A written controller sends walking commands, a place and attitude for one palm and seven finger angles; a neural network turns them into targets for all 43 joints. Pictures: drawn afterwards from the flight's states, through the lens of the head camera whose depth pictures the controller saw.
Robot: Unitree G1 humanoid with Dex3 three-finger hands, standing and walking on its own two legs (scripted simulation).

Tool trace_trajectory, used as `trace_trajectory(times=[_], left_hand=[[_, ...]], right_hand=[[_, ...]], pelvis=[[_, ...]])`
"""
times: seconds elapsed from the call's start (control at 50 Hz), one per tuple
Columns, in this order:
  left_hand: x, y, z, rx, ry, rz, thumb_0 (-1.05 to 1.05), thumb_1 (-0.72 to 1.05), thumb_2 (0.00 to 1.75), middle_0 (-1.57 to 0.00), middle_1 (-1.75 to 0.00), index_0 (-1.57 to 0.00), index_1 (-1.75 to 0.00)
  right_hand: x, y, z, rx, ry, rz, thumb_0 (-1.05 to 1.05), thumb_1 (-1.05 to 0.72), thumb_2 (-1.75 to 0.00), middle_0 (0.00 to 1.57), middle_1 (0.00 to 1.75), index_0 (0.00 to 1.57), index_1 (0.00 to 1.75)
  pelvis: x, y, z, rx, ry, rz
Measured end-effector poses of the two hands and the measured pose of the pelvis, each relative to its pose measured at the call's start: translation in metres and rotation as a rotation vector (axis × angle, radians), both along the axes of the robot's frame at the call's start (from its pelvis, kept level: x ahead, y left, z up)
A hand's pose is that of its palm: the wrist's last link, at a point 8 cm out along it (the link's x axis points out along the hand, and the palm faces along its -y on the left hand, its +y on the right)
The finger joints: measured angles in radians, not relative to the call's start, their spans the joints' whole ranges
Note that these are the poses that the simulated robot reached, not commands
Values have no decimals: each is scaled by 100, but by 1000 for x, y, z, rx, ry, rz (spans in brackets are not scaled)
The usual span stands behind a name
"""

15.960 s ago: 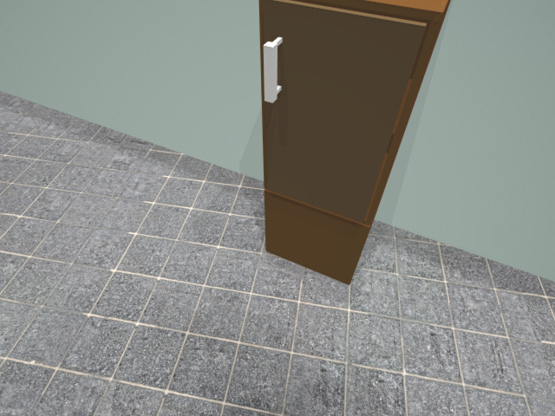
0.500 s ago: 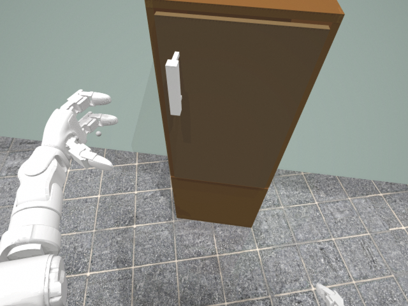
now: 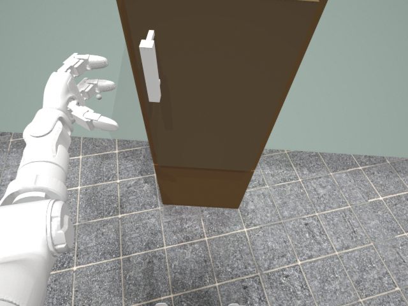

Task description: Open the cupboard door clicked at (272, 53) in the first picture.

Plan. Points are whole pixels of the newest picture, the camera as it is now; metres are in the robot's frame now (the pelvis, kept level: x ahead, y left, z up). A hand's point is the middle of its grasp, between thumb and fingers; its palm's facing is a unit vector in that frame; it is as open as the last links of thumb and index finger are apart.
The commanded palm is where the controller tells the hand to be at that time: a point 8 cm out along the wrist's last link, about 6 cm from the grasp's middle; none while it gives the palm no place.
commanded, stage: move the hooked fingers beside the handle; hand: left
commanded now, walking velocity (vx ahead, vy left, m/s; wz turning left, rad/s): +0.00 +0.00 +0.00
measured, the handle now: (153, 67) +0.57 +0.09 +0.13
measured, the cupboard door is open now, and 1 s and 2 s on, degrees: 0 0 0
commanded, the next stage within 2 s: slide the fingers in behind the handle in 1.32 s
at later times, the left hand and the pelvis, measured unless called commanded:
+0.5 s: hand (116, 80) +0.54 +0.16 +0.12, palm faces -0.09 -1.00 +0.01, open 14.0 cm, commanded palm +0.51 +0.21 +0.13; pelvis +0.01 +0.00 -0.01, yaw -2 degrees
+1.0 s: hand (118, 87) +0.51 +0.15 +0.13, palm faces -0.08 -1.00 +0.01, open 14.0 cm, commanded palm +0.50 +0.20 +0.13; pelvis +0.00 +0.00 -0.01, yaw +0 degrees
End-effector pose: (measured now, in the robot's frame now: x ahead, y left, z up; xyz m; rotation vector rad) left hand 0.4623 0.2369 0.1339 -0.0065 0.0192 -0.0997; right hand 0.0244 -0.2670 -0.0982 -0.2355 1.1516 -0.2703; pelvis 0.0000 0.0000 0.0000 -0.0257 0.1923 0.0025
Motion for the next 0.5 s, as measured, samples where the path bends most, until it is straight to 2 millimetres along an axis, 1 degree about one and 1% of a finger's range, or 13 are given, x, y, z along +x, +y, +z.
trace_trajectory(times=[0.16, 0.32, 0.42, 0.5], left_hand=[[30, -15, -2, -7, 14, -6, -1, -50, 30, -29, -120, -30, -120], [57, -23, -4, -4, 18, 6, -1, -50, 30, -29, -120, -30, -120], [64, -24, -4, -9, 4, 5, -1, -50, 30, -29, -120, -30, -120], [60, -22, -10, -5, 20, 5, -1, -50, 30, -29, -120, -30, -120]], right_hand=[[-36, -2, -2, -9, 105, -46, 1, -90, -89, 20, 30, 20, 30], [-63, 3, 0, -8, 186, -90, 1, -90, -89, 20, 30, 20, 30], [-70, 8, 1, 9, 222, -109, 1, -90, -89, 20, 30, 20, 30], [-66, 12, 0, 25, 227, -111, 1, -90, -89, 20, 30, 20, 30]], pelvis=[[1, 1, -4, -5, 45, -6], [4, 1, -8, -10, 89, -17], [9, 2, -8, -10, 103, -30], [14, 2, -7, -10, 101, -33]])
